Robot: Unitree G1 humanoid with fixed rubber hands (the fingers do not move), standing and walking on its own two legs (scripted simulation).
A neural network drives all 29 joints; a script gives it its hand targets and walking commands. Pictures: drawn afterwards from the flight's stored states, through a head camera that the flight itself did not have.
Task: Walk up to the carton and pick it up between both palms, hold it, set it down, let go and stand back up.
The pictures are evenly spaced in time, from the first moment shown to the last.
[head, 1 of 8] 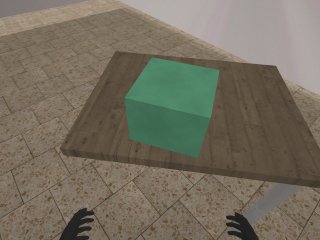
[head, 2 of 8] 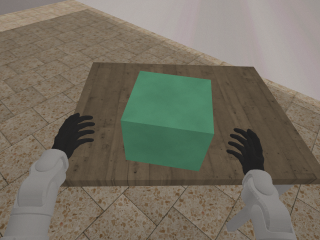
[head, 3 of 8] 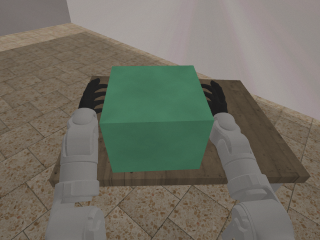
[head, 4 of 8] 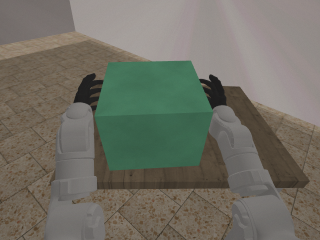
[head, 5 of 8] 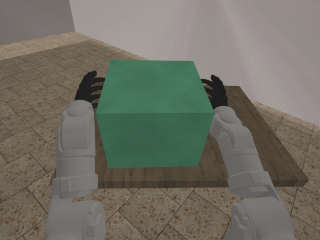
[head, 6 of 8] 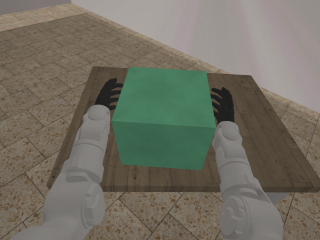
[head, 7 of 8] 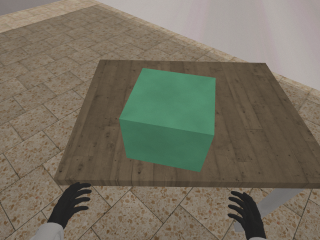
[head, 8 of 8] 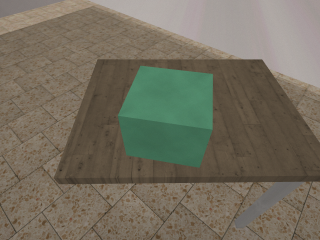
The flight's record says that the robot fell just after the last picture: no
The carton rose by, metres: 0.15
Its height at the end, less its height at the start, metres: +0.00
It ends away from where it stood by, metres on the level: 0.01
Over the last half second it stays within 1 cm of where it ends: yes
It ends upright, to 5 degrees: yes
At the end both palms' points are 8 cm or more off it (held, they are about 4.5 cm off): yes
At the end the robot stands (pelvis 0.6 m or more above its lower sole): yes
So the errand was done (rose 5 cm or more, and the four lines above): yes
